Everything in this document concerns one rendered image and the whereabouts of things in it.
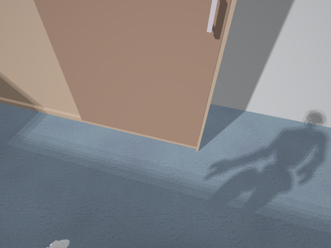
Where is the wardrobe door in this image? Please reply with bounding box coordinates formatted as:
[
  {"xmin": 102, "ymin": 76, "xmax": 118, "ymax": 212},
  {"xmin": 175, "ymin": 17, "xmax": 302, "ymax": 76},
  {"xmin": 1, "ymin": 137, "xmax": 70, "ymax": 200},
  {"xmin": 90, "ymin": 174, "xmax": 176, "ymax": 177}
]
[
  {"xmin": 34, "ymin": 0, "xmax": 231, "ymax": 147},
  {"xmin": 0, "ymin": 0, "xmax": 80, "ymax": 115}
]

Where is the handle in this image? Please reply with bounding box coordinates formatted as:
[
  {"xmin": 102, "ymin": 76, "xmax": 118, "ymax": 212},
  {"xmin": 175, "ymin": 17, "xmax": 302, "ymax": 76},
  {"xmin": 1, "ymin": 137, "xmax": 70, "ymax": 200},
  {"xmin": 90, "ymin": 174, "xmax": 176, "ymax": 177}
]
[{"xmin": 207, "ymin": 0, "xmax": 218, "ymax": 33}]

